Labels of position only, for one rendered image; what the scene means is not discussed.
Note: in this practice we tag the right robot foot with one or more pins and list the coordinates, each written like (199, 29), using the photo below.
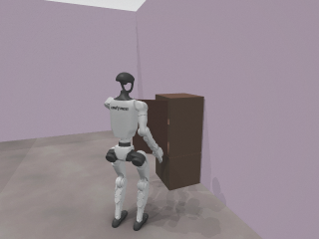
(137, 225)

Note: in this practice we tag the cupboard door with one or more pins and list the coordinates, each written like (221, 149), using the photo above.
(157, 114)

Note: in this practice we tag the right robot forearm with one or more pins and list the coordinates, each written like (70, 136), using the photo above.
(150, 141)

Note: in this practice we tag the humanoid robot head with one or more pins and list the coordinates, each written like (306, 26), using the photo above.
(124, 78)

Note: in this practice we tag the right robot hand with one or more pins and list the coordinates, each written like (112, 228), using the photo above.
(158, 155)

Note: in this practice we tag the robot left upper arm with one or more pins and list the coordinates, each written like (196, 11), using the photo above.
(107, 102)

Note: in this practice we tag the robot right upper arm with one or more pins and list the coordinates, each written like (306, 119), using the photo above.
(142, 109)

